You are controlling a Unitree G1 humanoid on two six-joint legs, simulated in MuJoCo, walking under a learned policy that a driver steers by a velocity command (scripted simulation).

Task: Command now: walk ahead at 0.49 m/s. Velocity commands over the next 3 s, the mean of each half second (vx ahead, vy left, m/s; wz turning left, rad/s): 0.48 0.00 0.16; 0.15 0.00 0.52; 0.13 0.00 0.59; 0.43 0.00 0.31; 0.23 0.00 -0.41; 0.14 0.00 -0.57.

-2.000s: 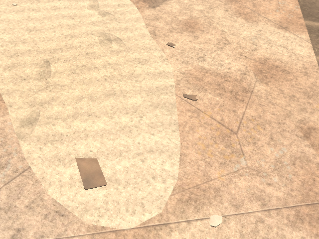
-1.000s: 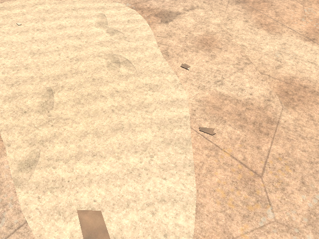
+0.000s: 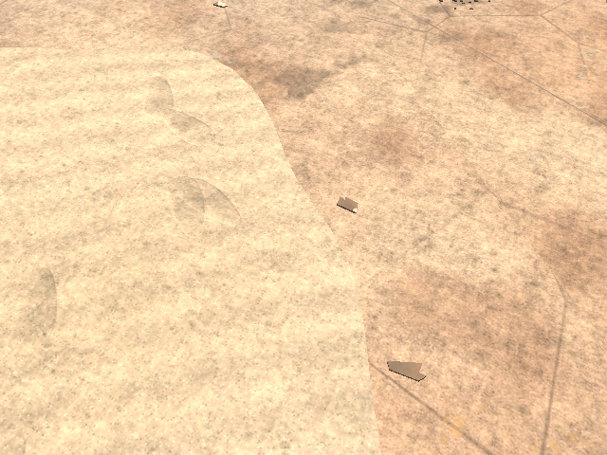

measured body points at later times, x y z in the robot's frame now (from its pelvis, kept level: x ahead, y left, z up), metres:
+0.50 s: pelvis +0.28 -0.07 +0.00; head +0.31 -0.08 +0.45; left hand +0.33 +0.20 -0.12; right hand +0.38 -0.35 -0.14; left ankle +0.27 +0.09 -0.66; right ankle +0.31 -0.16 -0.75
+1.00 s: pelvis +0.43 -0.02 -0.01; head +0.47 +0.01 +0.44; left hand +0.49 +0.29 -0.13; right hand +0.67 -0.24 -0.10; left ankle +0.48 +0.07 -0.75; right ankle +0.50 -0.18 -0.68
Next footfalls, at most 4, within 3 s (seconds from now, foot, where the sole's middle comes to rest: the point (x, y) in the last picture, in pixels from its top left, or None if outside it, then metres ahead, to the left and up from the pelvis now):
0.30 right None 0.35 -0.16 -0.78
0.78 left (268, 449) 0.52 0.08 -0.78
1.24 right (361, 415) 0.59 -0.13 -0.78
1.72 left None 0.49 0.20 -0.78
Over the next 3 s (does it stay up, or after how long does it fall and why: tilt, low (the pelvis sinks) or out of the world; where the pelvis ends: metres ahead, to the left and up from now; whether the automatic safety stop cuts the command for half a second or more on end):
stays up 0.79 0.39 0.00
